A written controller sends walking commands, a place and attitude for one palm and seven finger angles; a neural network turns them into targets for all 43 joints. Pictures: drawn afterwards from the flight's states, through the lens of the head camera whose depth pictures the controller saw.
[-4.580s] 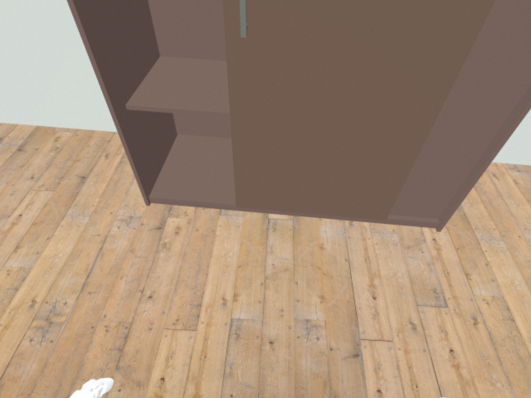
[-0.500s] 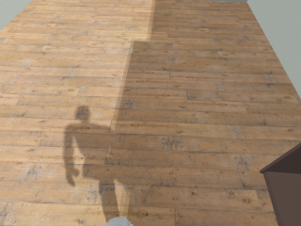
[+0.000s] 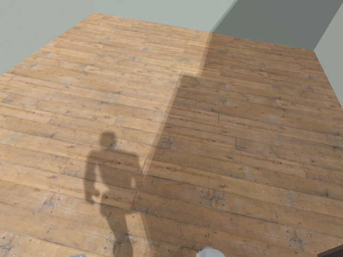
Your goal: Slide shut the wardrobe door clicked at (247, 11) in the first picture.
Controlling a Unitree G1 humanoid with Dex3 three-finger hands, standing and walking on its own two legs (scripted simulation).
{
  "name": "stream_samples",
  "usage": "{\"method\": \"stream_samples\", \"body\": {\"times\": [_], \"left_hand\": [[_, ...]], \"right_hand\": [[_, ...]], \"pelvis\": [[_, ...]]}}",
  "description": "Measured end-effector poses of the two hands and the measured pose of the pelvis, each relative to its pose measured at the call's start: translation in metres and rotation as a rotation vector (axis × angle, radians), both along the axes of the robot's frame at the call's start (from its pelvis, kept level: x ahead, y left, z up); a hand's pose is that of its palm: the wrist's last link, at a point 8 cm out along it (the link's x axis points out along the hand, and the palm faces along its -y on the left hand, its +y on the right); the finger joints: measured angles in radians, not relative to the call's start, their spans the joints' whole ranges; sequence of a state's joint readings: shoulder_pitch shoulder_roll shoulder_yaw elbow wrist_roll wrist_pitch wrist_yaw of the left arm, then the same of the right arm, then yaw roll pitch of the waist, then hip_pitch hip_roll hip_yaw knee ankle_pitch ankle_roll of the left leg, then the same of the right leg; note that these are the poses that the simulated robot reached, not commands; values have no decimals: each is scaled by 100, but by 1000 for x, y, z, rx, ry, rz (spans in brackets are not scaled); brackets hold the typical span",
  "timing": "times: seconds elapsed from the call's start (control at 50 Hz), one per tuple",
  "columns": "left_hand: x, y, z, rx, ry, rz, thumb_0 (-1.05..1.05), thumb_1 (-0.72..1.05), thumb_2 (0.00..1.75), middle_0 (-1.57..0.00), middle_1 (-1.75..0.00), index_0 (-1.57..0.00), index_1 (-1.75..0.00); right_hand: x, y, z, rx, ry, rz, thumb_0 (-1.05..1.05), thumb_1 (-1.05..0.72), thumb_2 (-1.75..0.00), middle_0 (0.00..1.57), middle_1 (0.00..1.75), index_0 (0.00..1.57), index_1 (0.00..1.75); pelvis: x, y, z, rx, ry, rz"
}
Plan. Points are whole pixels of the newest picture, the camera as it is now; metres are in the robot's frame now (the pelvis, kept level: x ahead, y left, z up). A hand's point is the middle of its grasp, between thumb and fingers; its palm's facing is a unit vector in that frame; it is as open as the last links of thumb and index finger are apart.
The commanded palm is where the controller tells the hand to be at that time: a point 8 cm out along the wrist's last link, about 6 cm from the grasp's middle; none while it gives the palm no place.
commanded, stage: walk to a spot facing it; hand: right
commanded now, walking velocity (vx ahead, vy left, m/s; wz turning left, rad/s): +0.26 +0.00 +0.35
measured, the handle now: out of the picture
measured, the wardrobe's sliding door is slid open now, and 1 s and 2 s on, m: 0.44 0.44 0.44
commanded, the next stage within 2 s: turn to face it in 0.86 s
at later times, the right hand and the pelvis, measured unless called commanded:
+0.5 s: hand (269, 235) +0.24 -0.30 -0.18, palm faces -0.16 +0.96 -0.22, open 7.4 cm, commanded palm none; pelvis +0.13 -0.10 +0.00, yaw +17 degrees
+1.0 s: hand (203, 186) +0.37 -0.11 -0.16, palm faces -0.55 +0.81 -0.23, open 7.3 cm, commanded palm none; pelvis +0.17 -0.03 -0.01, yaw +34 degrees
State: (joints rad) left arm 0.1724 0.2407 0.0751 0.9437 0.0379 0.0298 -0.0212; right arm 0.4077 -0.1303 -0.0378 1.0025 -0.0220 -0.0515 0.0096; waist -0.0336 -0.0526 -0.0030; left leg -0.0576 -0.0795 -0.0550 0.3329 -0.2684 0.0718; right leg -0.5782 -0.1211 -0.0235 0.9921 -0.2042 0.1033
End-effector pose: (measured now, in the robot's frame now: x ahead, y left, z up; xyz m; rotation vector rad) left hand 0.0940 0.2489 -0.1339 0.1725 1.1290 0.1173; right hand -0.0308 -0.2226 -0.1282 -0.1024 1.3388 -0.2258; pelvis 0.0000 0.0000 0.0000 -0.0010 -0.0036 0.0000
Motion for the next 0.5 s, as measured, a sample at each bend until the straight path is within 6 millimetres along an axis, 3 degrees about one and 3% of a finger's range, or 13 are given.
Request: {"method": "stream_samples", "body": {"times": [0.12, 0.22, 0.28, 0.38, 0.5], "left_hand": [[65, -33, 11, 15, -66, -15, 1, 91, 90, -20, -30, -20, -30], [116, -68, 12, 46, -154, -5, 0, 91, 90, -20, -30, -20, -30], [115, -83, 15, 53, -160, 42, 0, 91, 90, -20, -30, -20, -30], [77, -102, 15, 49, -46, 161, 0, 91, 90, -20, -30, -20, -30], [28, -99, 12, 77, 67, 335, -2, 94, 90, -21, -30, -20, -30]], "right_hand": [[-12, -14, -13, 51, 155, -23, 1, -91, -90, 20, 30, 20, 30], [12, -49, -34, 81, 249, 0, 1, -91, -90, 20, 30, 20, 30], [54, -75, -40, 74, 242, 64, 1, -91, -90, 20, 30, 20, 30], [157, -111, -32, 33, 101, 169, 1, -91, -90, 20, 30, 20, 30], [269, -124, -17, -20, -58, 288, 1, -92, -90, 19, 29, 20, 30]], "pelvis": [[39, -27, -5, 18, 6, 45], [77, -58, -21, 28, 4, 108], [91, -72, -20, 29, -18, 170], [112, -88, -7, 36, -22, 220], [135, -99, -3, 28, -9, 288]]}}
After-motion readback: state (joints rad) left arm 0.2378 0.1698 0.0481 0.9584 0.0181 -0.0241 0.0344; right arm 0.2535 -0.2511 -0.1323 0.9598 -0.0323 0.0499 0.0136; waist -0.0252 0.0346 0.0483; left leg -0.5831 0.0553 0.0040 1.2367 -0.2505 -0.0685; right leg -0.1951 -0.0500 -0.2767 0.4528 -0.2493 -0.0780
